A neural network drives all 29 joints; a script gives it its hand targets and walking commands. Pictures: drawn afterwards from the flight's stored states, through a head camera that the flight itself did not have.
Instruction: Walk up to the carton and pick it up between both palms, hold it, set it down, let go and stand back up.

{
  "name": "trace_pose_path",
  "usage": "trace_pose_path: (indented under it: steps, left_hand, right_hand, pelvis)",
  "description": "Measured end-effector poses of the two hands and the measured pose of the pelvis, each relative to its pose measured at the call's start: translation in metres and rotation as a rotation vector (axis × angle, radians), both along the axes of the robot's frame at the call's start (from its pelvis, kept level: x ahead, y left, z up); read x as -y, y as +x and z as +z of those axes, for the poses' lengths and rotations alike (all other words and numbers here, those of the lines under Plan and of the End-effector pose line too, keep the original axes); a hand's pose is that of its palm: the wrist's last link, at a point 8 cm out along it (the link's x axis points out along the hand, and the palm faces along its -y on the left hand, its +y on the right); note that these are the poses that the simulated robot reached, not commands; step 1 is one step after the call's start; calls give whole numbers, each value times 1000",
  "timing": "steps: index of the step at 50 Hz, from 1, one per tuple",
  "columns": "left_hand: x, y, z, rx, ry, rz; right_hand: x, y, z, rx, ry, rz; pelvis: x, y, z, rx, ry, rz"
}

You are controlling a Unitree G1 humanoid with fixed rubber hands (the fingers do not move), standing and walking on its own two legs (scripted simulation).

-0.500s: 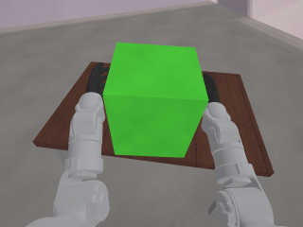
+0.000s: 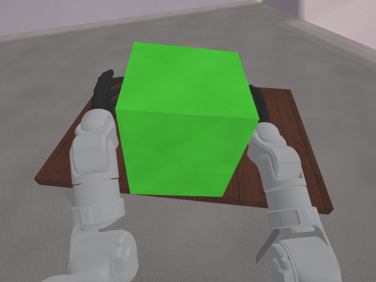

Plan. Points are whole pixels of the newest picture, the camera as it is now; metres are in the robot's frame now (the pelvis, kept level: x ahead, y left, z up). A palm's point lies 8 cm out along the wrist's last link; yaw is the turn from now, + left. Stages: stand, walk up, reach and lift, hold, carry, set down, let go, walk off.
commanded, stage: reach and lift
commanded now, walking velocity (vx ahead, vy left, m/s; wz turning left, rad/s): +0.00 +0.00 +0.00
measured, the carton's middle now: (181, 125) +0.39 +0.01 +0.15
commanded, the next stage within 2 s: hold in 0.84 s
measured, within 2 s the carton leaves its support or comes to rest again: neither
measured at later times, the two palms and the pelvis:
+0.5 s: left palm (100, 107) +0.36 +0.16 +0.23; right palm (258, 118) +0.37 -0.14 +0.19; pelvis +0.01 +0.00 +0.00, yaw +0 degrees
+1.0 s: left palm (97, 99) +0.36 +0.16 +0.25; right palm (262, 109) +0.37 -0.14 +0.21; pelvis +0.00 +0.01 +0.00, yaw +0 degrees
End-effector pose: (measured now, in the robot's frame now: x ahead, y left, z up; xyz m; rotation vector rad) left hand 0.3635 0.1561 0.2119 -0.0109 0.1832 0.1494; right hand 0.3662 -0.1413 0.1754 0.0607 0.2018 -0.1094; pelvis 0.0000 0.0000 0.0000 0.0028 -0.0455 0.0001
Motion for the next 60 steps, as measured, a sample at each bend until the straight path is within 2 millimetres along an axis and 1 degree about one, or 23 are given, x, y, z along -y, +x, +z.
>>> trace_pose_path:
  steps: [4,11,18,22,27,36,46,49,54,60]
  left_hand:
    - [0,1,1,-5,-5,-2]
    - [1,5,10,23,-11,-3]
    - [-1,3,8,2,-10,-2]
    - [-2,0,10,12,-14,-1]
    - [-2,-1,16,22,-14,-3]
    - [0,1,18,-4,-9,-9]
    - [0,1,26,9,-13,-2]
    - [0,-2,31,22,-19,-3]
    - [-4,-15,45,51,-21,-1]
    - [-7,-17,45,-7,-26,-3]
  right_hand:
    - [0,0,0,-3,3,-2]
    - [1,5,12,28,2,-4]
    - [-1,4,7,13,3,0]
    - [-2,2,10,26,-1,2]
    - [-2,1,18,41,1,-2]
    - [0,1,18,22,10,-11]
    - [1,4,29,43,8,-6]
    - [0,1,35,58,7,-7]
    - [-3,-9,51,89,17,-5]
    - [-6,-13,50,33,35,-12]
  pelvis:
    - [0,0,0,7,0,0]
    - [-2,2,0,4,-1,-4]
    - [-3,6,-1,30,-4,-3]
    - [-4,7,-1,40,-4,-1]
    - [-5,6,-1,46,-4,-3]
    - [-8,1,-1,46,-5,-11]
    - [-7,-1,-1,35,-4,-12]
    - [-6,0,-1,34,-3,-8]
    - [-5,2,-1,51,-4,-6]
    - [-4,-4,-1,70,-3,-11]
